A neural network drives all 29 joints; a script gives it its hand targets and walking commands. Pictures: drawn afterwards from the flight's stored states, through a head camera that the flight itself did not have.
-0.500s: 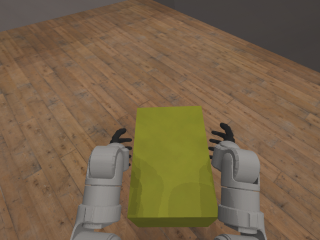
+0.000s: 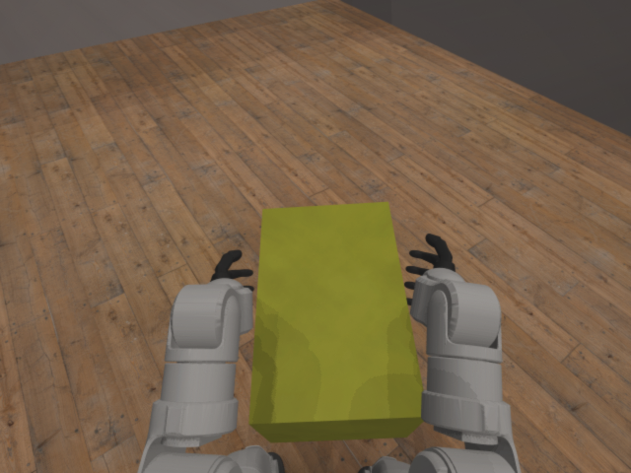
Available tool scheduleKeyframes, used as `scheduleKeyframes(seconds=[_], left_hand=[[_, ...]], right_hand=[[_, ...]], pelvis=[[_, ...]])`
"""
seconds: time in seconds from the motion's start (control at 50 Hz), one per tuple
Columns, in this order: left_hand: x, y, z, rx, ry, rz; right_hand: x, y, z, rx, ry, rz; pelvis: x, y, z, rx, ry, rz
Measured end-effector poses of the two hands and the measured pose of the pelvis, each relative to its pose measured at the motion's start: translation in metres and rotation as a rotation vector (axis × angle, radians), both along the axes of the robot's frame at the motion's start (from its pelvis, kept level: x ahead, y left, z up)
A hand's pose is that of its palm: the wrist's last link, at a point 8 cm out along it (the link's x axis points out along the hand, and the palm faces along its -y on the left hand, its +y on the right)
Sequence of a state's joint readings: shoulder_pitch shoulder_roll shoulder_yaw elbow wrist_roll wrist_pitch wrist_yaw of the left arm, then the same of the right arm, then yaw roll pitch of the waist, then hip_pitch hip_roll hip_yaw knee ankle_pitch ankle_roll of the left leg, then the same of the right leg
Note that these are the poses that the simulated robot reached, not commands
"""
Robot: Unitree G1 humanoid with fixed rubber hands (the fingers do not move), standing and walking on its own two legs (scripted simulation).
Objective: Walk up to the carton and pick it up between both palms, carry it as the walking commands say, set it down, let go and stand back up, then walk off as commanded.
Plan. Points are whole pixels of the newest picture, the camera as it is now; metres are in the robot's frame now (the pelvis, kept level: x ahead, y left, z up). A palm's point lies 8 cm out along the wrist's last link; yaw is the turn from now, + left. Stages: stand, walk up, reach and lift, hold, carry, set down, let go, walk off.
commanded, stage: carry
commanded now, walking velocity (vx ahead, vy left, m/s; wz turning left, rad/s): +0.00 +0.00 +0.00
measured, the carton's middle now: (331, 318) +0.32 +0.00 -0.02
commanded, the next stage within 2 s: none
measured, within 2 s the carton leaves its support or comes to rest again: neither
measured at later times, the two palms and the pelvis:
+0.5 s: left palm (248, 325) +0.25 +0.10 +0.08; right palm (488, 343) +0.24 -0.16 +0.10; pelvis -0.05 +0.00 +0.01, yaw -6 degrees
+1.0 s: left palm (237, 321) +0.25 +0.11 +0.08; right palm (471, 328) +0.25 -0.15 +0.10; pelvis -0.04 +0.00 +0.01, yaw -6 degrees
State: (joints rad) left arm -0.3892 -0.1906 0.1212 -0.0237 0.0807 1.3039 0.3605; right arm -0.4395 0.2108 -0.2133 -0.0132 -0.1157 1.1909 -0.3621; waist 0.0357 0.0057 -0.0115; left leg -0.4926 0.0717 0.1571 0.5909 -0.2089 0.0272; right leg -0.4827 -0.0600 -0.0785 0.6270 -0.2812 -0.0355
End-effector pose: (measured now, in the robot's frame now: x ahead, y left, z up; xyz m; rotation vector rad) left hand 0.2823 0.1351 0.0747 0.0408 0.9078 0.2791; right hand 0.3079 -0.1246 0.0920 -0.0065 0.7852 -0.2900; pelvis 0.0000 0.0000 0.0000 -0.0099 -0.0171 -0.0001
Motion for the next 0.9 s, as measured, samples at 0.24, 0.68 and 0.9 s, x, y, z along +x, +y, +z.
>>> scheduleKeyframes(seconds=[0.24,0.68,0.9], left_hand=[[-0.026,-0.016,-0.01,-0.011,0.024,-0.116],[-0.038,-0.037,0.011,0.008,0.005,-0.18],[-0.034,-0.023,0.006,0.01,0.003,-0.119]], right_hand=[[-0.049,-0.017,-0.003,-0.016,0.021,-0.102],[-0.075,-0.038,0.014,-0.009,0.005,-0.149],[-0.059,-0.025,0.006,0.001,0.006,-0.087]], pelvis=[[-0.033,0.011,-0.002,0.015,0.005,-0.055],[-0.05,0.005,0.01,-0.002,0.041,-0.106],[-0.044,0.005,0.01,-0.003,0.053,-0.098]])
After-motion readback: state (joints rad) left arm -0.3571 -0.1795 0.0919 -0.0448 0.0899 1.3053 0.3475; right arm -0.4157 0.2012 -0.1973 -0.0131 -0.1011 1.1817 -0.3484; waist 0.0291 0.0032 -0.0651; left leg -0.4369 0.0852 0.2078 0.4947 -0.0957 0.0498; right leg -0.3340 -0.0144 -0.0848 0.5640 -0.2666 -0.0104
